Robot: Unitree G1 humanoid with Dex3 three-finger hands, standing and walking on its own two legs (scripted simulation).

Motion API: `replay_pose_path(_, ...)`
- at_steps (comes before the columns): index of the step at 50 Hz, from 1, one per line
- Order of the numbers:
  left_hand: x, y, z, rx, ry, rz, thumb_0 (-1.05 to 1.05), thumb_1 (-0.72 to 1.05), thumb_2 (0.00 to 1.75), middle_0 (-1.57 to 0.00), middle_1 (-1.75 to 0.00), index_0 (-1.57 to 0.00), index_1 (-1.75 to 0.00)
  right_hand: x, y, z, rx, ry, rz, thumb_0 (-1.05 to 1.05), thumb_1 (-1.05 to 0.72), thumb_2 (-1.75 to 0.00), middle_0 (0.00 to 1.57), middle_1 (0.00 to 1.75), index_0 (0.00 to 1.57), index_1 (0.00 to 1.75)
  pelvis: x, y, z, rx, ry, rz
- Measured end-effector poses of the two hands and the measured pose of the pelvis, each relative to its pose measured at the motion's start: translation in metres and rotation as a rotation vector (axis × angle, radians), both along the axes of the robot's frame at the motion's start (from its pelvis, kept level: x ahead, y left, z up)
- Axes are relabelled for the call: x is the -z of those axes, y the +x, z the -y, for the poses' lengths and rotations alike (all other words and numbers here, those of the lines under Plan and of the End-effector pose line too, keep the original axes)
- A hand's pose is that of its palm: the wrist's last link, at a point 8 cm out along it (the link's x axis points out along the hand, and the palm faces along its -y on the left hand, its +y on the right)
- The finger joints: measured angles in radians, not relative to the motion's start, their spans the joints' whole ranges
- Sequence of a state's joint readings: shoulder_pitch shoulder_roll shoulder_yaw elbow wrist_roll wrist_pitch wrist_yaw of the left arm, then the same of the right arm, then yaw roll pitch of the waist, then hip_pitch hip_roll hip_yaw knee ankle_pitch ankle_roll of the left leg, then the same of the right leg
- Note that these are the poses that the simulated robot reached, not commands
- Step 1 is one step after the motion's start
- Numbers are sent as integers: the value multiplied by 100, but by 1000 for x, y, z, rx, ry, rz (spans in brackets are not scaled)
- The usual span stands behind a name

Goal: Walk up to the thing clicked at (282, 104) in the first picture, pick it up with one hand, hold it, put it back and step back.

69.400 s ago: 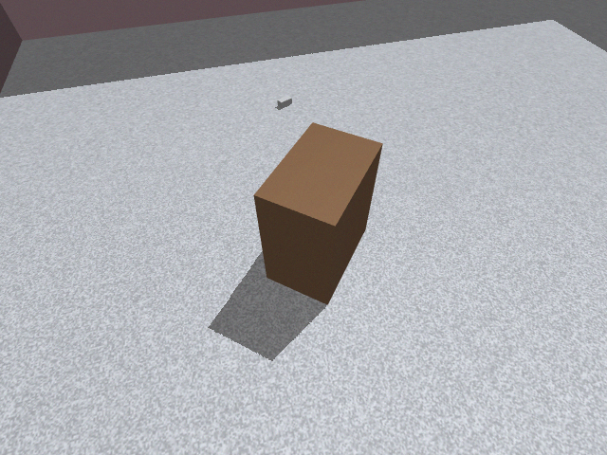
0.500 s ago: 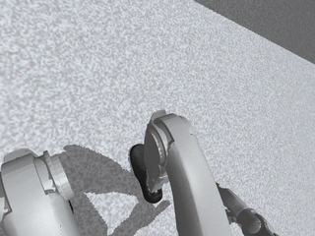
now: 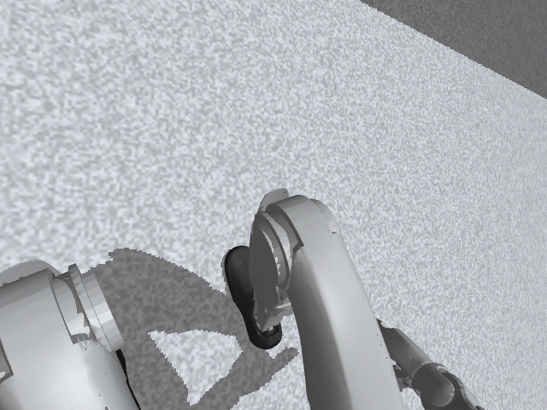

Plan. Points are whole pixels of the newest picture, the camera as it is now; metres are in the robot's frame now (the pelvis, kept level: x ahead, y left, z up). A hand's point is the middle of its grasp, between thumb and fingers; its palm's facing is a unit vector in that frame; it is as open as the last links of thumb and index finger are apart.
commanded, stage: rest palm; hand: left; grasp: from above
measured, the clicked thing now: out of the picture +0.46 +0.42 -0.28
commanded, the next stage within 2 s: approach in 1.78 s
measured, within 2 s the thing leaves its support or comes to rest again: neither
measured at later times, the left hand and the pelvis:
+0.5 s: hand out of the picture +0.43 +0.41 -0.23, palm faces -0.46 -0.14 -0.87, open 12.7 cm; pelvis +0.00 +0.00 +0.00, yaw +0 degrees
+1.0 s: hand out of the picture +0.43 +0.41 -0.22, palm faces -0.46 -0.14 -0.87, open 13.0 cm; pelvis +0.00 +0.00 +0.00, yaw +0 degrees
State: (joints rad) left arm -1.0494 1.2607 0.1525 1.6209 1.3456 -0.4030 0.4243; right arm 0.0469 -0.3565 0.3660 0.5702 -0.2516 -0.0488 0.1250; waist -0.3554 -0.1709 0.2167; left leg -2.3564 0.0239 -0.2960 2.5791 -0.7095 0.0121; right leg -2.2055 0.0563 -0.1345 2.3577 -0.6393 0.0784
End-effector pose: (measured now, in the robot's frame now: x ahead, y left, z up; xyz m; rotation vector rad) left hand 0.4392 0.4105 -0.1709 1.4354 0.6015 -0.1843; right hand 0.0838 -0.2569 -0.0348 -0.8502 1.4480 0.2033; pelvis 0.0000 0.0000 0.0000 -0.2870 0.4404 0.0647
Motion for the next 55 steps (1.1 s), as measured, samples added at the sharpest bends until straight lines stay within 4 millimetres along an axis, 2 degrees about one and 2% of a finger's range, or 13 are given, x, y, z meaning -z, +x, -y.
replay_pose_path(28, 0, -1, -4, -13, 7, 5, 0, -24, 76, -26, -84, -27, -82, 1, 4, -7, -5, 11, 25, 0, -90, -90, 20, 30, 20, 30, 1, 0, -3, 1, -8, -1)
replay_pose_path(41, -2, 0, -5, 4, 2, 14, 0, -27, 79, -24, -86, -24, -84, -4, 4, -4, -6, -7, 14, 0, -90, -90, 20, 30, 20, 30, -1, 0, -3, 0, -10, -2)
replay_pose_path(55, -2, -1, -1, 3, 5, 2, 0, -31, 82, -20, -90, -21, -88, 0, 2, -2, -3, 1, 17, 0, -90, -90, 20, 30, 20, 30, 0, -2, -2, 0, -3, -1)
